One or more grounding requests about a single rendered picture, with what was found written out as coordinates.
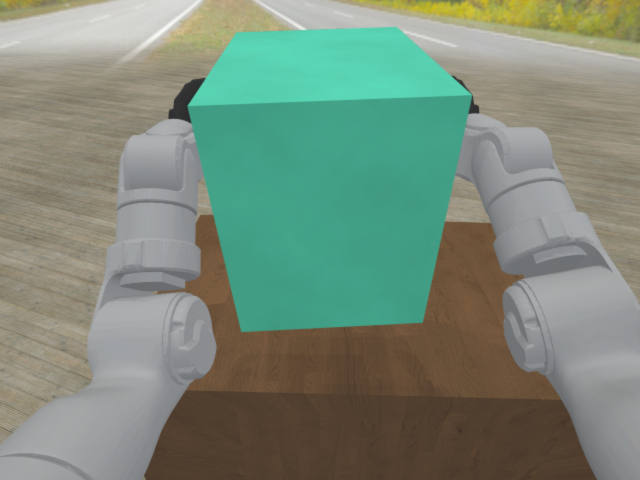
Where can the robot left hand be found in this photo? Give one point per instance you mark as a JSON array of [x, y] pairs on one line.
[[180, 109]]

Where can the right robot upper arm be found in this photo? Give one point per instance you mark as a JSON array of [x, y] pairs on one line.
[[580, 328]]

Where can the left robot upper arm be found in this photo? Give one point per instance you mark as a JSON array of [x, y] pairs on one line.
[[144, 351]]

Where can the carton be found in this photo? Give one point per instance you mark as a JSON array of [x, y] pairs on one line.
[[329, 158]]

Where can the right robot forearm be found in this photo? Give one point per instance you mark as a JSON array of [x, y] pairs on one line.
[[537, 227]]

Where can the pedestal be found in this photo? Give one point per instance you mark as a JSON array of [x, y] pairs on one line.
[[438, 400]]

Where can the robot right hand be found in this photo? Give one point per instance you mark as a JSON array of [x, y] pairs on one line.
[[473, 108]]

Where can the left robot forearm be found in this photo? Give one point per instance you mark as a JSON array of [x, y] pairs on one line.
[[157, 204]]

